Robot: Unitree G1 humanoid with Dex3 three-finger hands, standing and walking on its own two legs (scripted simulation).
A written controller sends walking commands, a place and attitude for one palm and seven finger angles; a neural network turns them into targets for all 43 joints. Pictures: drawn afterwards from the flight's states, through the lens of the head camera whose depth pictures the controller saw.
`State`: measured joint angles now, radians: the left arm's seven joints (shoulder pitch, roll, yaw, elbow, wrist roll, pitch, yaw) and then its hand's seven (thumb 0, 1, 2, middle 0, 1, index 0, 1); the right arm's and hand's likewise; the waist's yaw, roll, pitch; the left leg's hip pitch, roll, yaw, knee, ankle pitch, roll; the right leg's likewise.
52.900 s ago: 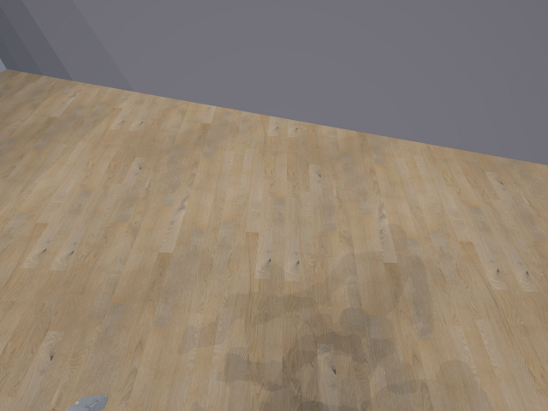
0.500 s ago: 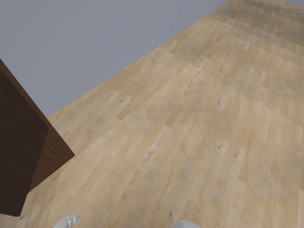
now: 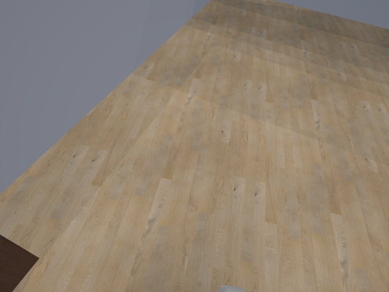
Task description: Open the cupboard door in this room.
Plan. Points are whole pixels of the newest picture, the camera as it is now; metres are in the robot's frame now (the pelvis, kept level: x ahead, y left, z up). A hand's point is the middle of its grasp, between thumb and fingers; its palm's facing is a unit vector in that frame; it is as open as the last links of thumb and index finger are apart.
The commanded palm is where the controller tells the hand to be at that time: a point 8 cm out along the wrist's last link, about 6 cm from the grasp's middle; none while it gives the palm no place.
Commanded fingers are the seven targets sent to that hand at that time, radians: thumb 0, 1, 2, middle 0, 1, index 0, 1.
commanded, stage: walk to a spot facing it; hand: left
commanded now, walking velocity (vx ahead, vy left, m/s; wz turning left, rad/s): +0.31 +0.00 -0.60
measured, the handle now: out of the picture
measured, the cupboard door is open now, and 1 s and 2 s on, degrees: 45 45 45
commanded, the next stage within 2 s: turn to face it in 1.02 s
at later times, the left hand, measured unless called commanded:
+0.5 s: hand (176, 210) +0.34 +0.06 -0.16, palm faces -0.31 -0.93 -0.20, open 7.3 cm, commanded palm none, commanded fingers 0.00 0.90 0.90 -0.20 -0.30 -0.20 -0.30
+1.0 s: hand (186, 159) +0.52 +0.04 -0.17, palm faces -0.35 -0.93 -0.15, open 7.4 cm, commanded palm none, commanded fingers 0.00 0.90 0.90 -0.20 -0.30 -0.20 -0.30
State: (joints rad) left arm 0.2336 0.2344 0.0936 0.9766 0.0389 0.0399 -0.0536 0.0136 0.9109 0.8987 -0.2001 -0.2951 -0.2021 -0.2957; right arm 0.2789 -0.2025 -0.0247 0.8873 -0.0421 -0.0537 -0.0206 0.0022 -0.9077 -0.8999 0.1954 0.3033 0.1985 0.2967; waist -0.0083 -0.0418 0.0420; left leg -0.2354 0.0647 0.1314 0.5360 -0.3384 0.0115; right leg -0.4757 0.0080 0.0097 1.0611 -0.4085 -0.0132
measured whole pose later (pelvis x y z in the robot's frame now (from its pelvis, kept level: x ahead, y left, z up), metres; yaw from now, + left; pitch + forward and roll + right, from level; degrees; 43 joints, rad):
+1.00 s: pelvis +0.45 -0.12 +0.00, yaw -27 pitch +0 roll +0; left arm 0.30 0.17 0.08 1.05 0.03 0.00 -0.04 0.01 0.92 0.90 -0.20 -0.29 -0.20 -0.30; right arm 0.20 -0.16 -0.04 0.97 -0.03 -0.07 -0.03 -0.01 -0.93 -0.90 0.20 0.30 0.20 0.30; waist 0.05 -0.03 0.06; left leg -0.22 0.03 0.19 0.47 -0.25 0.04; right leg -0.56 -0.07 -0.03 1.18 -0.29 -0.01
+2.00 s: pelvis +0.63 -0.28 +0.00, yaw -7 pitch +3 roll +0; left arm 0.14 0.25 0.07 0.90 0.02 0.03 0.01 0.01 0.91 0.90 -0.20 -0.29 -0.20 -0.30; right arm 0.20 -0.25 -0.08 0.93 -0.02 0.05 0.00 0.00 -0.91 -0.90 0.20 0.30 0.20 0.30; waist -0.03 0.03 0.05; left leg -0.37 -0.03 -0.10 0.56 -0.23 -0.01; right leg -0.32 -0.02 -0.02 0.60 -0.34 0.06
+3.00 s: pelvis +0.66 -0.34 +0.00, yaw +32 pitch +1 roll +2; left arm 0.19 0.18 0.04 0.89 0.03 0.01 0.01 0.01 0.91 0.90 -0.20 -0.30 -0.21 -0.30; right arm 0.15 -0.23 -0.08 0.94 -0.01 0.08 0.03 0.01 -0.91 -0.90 0.19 0.30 0.19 0.30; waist -0.03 -0.03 0.10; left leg -0.40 0.02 0.08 0.84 -0.46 -0.07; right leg -0.24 -0.14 -0.21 0.54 -0.30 0.01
